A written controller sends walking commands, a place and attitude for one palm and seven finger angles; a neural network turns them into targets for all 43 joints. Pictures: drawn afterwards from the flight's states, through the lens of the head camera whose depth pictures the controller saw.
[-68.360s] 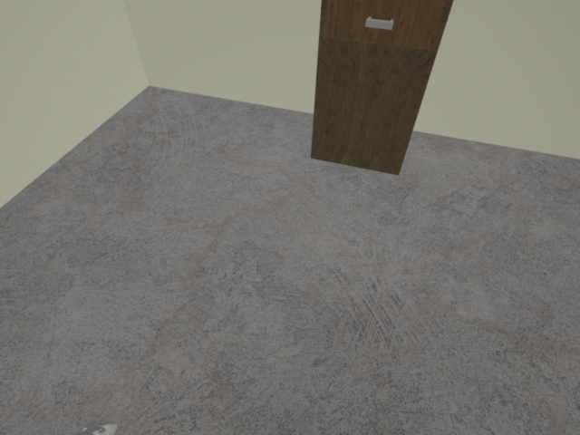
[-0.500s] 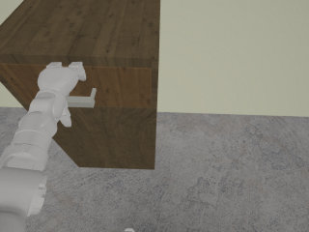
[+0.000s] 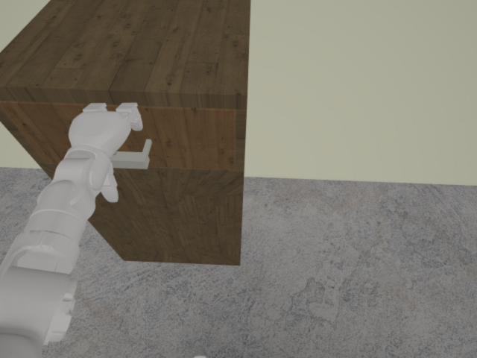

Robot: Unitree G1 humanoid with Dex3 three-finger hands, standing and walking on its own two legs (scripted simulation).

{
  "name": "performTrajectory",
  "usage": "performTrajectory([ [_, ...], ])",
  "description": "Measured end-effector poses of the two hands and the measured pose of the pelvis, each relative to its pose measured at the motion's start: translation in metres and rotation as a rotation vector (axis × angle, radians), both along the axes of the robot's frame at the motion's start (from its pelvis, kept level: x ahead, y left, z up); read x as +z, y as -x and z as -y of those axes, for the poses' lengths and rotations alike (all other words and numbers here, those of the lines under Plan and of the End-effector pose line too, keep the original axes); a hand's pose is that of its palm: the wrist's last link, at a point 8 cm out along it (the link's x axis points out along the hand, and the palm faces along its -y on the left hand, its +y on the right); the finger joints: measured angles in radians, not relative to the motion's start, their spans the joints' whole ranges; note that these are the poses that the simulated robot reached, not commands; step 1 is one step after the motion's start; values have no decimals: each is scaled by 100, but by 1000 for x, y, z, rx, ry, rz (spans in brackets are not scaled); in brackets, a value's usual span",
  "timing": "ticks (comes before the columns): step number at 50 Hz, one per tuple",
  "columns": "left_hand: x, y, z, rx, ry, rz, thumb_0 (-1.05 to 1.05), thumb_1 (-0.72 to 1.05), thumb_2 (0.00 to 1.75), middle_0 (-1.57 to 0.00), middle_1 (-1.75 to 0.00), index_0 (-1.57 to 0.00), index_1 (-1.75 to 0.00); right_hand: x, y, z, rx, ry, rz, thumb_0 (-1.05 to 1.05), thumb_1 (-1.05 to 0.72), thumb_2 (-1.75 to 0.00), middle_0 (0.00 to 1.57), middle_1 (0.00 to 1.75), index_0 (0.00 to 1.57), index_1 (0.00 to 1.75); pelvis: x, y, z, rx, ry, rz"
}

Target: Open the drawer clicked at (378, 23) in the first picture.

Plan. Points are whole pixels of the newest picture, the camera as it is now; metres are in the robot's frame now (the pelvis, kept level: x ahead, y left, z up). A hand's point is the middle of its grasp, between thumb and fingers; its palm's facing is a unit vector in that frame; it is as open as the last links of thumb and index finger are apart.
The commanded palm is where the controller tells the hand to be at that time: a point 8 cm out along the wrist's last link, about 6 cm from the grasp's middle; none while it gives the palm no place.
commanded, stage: re-aim the fingers above the handle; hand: left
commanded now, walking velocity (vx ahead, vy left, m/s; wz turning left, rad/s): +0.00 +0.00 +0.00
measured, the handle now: (124, 151) +0.51 +0.24 +0.01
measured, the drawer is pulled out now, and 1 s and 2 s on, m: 0.00 0.00 0.00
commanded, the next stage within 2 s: lower the fingers behind the handle in 0.38 s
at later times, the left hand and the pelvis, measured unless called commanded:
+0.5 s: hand (118, 150) +0.46 +0.22 +0.07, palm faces -0.03 -0.03 -1.00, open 13.8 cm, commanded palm +0.44 +0.23 +0.13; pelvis +0.00 -0.01 +0.00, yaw +0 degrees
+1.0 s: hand (122, 160) +0.46 +0.23 +0.04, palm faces -0.03 -0.02 -1.00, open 13.7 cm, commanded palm +0.45 +0.23 +0.09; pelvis +0.00 -0.01 -0.01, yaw +0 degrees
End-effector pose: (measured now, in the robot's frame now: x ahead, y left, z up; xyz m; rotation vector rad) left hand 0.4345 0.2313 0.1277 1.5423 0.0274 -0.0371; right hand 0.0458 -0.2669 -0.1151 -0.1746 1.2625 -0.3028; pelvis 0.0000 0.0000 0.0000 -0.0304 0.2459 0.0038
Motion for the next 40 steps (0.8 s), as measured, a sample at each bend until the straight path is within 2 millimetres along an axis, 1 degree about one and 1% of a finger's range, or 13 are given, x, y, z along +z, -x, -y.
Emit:
performTrajectory([
  [4, 1, -2, 5, -9, 4, 8, 0, -49, 30, -32, -120, -32, -120, 0, -7, 0, 9, -1, 24, 0, -90, -90, 20, 30, 20, 30, 0, 1, 1, -1, -2, 0],
  [8, 1, -6, 2, 13, -11, 14, 0, -49, 30, -32, -120, -32, -120, 0, -9, 1, 11, -2, 38, 0, -90, -90, 20, 30, 20, 30, -2, 2, 3, -3, -4, -8],
  [14, 2, -5, 1, 26, -12, 4, 0, -49, 30, -32, -120, -32, -120, -2, -5, 3, 8, -5, 20, 0, -90, -90, 20, 30, 20, 30, -1, 0, 4, -6, -5, -10],
  [23, 0, -2, 8, -7, -3, 9, 0, -49, 30, -32, -120, -32, -120, -2, 1, 7, -3, 0, -6, 0, -90, -90, 20, 30, 20, 30, 0, -2, 6, -3, -6, -3],
  [27, 0, -5, 4, 16, -10, 14, 0, -49, 30, -32, -120, -32, -120, -2, 1, 8, -6, 1, -4, 0, -90, -90, 20, 30, 20, 30, -1, -1, 7, -4, -7, -6],
  [33, -7, -5, -5, 45, -18, -28, 0, -49, 30, -32, -120, -32, -120, -1, 1, 10, -7, 4, -5, 0, -90, -90, 20, 30, 20, 30, -1, -2, 8, -7, -7, -15],
  [40, -22, -2, 3, -20, -3, -38, 0, -49, 30, -32, -120, -32, -120, -2, 3, 11, 0, 20, -24, 0, -90, -90, 20, 30, 20, 30, -4, -2, 7, -1, -4, -29],
])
